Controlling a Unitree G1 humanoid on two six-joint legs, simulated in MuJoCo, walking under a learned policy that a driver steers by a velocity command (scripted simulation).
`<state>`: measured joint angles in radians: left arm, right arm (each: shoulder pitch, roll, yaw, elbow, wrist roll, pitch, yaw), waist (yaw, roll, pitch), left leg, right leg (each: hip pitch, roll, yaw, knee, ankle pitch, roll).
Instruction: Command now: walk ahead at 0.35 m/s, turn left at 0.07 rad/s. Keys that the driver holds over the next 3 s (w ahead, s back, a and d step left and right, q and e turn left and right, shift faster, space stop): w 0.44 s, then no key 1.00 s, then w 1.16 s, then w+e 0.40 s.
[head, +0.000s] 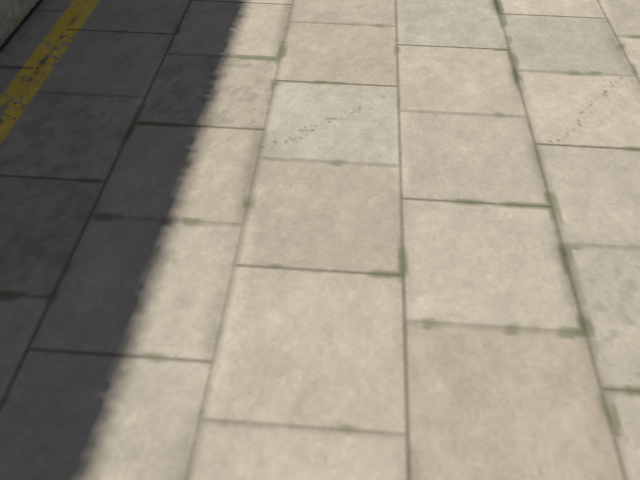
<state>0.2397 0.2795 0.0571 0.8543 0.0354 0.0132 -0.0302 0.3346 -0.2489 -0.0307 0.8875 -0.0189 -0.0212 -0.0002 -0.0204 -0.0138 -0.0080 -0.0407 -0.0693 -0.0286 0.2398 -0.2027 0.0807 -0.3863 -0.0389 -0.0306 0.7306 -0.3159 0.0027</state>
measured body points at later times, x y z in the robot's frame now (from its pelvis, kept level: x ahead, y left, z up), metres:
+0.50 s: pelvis +0.20 -0.05 -0.01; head +0.23 -0.06 +0.44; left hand +0.15 +0.20 -0.14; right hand +0.35 -0.29 -0.13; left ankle +0.35 +0.08 -0.70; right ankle +0.08 -0.12 -0.75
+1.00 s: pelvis +0.34 -0.02 -0.01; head +0.35 -0.03 +0.44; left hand +0.39 +0.21 -0.17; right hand +0.37 -0.26 -0.16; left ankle +0.40 +0.04 -0.75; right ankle +0.35 -0.15 -0.75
